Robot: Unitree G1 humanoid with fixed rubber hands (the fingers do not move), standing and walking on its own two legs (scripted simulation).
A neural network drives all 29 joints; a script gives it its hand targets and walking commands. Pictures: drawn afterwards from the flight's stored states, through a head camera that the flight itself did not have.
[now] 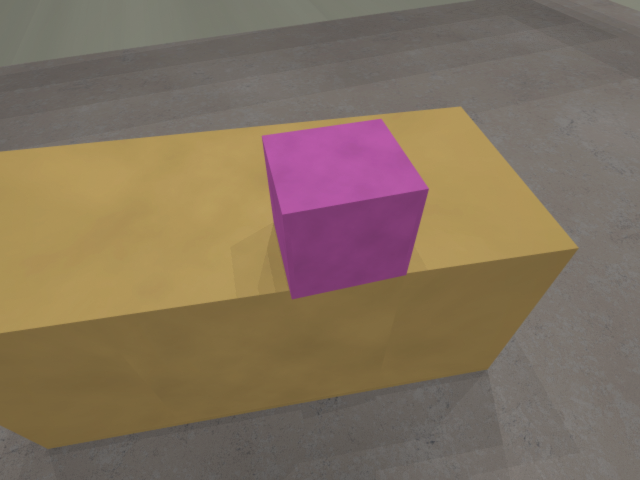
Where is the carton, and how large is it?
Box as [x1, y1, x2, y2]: [262, 119, 428, 298]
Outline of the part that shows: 381,119 262,136 273,220 292,298 399,276 406,273 428,188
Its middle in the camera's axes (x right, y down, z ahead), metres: +0.03 -0.05 +0.75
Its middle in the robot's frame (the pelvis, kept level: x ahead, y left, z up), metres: +0.60 +0.00 -0.04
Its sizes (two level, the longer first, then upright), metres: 0.237 0.218 0.229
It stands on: a pedestal, 0.62 m high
